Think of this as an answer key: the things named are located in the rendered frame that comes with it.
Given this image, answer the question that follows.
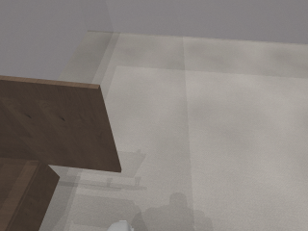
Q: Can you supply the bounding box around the cupboard door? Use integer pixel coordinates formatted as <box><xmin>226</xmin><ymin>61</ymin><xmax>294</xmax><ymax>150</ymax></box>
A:
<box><xmin>0</xmin><ymin>75</ymin><xmax>122</xmax><ymax>173</ymax></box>

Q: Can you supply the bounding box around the left robot thigh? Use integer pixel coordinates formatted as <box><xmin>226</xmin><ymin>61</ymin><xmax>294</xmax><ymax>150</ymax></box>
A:
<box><xmin>107</xmin><ymin>221</ymin><xmax>134</xmax><ymax>231</ymax></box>

